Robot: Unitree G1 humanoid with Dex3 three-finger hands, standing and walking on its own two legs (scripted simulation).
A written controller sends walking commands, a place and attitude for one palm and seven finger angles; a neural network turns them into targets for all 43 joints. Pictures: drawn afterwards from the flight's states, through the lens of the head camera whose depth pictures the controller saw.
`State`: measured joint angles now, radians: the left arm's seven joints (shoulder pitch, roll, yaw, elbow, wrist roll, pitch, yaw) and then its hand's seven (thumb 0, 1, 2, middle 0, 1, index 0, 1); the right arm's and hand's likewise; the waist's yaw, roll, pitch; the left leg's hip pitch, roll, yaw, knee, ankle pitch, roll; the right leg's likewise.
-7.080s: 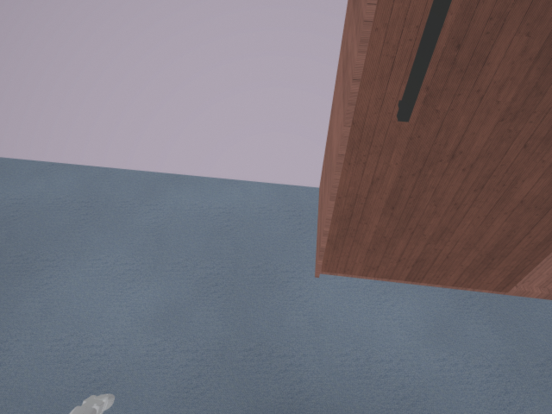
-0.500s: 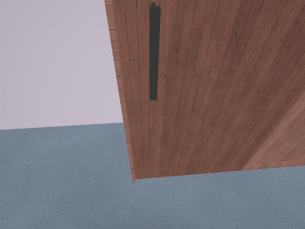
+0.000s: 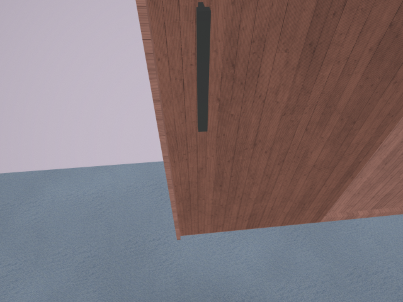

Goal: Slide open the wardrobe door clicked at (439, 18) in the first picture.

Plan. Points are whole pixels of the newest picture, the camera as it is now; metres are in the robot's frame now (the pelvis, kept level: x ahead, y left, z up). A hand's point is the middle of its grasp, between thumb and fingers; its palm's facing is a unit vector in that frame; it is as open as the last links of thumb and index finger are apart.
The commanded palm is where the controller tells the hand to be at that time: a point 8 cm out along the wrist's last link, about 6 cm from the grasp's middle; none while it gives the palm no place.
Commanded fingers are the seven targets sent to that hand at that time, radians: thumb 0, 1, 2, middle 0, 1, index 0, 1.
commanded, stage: look again from close up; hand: left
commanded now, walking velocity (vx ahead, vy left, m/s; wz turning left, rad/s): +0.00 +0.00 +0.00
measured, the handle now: (201, 75) +0.55 +0.03 +0.19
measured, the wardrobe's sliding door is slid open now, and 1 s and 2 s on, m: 0.00 0.00 0.00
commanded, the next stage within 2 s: shuffle to correct the standing spot in 0.24 s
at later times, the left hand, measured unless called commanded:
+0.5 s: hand out of the picture +0.00 +0.16 -0.18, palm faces +0.03 -0.98 -0.20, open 7.4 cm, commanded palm none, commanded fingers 0.00 0.90 0.90 -0.20 -0.30 -0.20 -0.30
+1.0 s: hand out of the picture +0.05 +0.03 -0.18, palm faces +0.20 -0.97 -0.14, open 7.4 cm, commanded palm none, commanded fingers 0.00 0.90 0.90 -0.20 -0.30 -0.20 -0.30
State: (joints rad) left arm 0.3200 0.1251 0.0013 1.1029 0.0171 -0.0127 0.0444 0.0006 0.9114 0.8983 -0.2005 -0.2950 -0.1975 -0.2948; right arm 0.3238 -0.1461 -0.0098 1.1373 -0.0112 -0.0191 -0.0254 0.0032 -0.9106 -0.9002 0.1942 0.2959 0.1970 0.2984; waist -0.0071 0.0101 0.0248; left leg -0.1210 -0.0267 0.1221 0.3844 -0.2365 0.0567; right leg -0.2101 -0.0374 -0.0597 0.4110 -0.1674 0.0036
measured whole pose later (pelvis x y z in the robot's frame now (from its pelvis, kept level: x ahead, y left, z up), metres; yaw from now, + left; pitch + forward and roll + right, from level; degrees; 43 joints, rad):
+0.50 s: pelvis +0.02 -0.01 +0.00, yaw +1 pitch -1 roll +1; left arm 0.31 0.15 0.00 1.11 0.02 0.00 0.04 0.00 0.91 0.90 -0.20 -0.29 -0.20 -0.29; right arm 0.30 -0.15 -0.01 1.14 -0.02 -0.01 -0.03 0.00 -0.91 -0.90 0.19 0.30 0.20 0.30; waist -0.01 0.00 0.01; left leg -0.11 -0.02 0.11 0.38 -0.25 0.04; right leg -0.21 -0.03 -0.07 0.44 -0.21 -0.01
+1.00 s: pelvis +0.10 -0.11 -0.01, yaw +9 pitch +1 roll -1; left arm 0.35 0.08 0.02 1.07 0.04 0.00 0.04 0.00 0.91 0.90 -0.20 -0.29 -0.20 -0.29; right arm 0.25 -0.15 -0.06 1.10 -0.03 0.02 -0.04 0.00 -0.91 -0.90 0.19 0.30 0.19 0.30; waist 0.01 0.01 0.05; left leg -0.43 0.08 0.11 0.92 -0.44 0.00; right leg -0.16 0.07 -0.22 0.42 -0.29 -0.13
